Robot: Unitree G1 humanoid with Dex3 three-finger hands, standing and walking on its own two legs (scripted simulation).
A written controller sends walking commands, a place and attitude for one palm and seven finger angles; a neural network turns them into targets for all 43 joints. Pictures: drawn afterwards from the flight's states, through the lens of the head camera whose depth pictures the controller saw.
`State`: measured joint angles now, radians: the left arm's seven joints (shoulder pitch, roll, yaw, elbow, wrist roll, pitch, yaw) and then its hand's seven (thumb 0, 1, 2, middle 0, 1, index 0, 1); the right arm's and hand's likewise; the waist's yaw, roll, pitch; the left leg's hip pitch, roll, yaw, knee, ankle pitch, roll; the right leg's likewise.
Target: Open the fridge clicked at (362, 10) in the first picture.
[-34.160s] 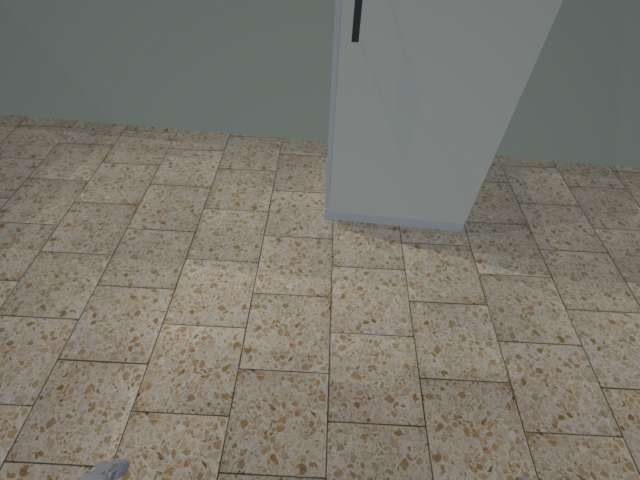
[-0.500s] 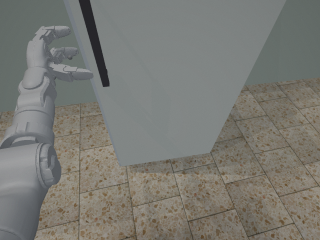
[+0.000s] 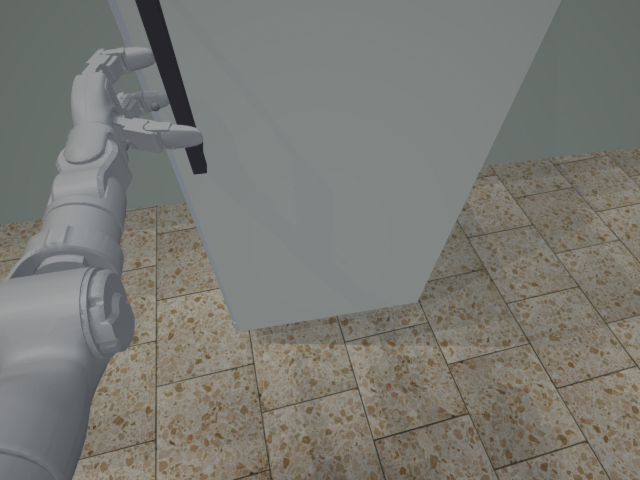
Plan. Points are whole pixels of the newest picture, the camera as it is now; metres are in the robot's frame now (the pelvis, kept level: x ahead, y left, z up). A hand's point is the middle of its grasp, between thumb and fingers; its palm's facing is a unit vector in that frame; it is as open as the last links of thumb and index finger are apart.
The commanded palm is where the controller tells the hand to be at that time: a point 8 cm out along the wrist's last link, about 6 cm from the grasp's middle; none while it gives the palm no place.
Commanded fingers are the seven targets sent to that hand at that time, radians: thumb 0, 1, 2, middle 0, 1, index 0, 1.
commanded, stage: feel for the door with the fingertips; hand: left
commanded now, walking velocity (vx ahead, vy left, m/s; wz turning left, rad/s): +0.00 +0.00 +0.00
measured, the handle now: (177, 83) +0.57 +0.14 +0.19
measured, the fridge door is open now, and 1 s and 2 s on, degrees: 0 0 0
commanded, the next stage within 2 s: slide the fingers in behind the handle in 0.14 s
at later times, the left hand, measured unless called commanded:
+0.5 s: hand (170, 107) +0.52 +0.14 +0.19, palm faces +0.09 -1.00 +0.04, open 13.9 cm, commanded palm +0.49 +0.20 +0.19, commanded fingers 0.00 -0.50 0.30 -0.30 -1.20 -0.30 -1.20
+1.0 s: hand (174, 108) +0.51 +0.14 +0.19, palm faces +0.08 -1.00 +0.04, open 14.0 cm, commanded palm +0.49 +0.19 +0.19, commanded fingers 0.00 -0.50 0.30 -0.30 -1.20 -0.30 -1.20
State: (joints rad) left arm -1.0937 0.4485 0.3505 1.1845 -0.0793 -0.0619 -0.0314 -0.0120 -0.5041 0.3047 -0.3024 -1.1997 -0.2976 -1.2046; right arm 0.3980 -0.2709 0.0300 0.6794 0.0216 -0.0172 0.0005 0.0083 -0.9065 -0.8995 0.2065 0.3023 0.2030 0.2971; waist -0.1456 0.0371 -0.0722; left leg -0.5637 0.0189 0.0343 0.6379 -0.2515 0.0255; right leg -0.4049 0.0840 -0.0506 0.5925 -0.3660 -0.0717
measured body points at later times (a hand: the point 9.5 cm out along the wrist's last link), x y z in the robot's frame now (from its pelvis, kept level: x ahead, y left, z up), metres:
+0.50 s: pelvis +0.00 +0.00 +0.00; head +0.05 +0.00 +0.45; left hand +0.51 +0.20 +0.19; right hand +0.00 -0.26 -0.12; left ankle +0.03 +0.11 -0.72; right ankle -0.05 -0.07 -0.72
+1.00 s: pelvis +0.00 +0.01 +0.00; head +0.04 +0.01 +0.45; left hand +0.50 +0.19 +0.19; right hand +0.02 -0.26 -0.12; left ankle +0.03 +0.11 -0.72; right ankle -0.05 -0.07 -0.72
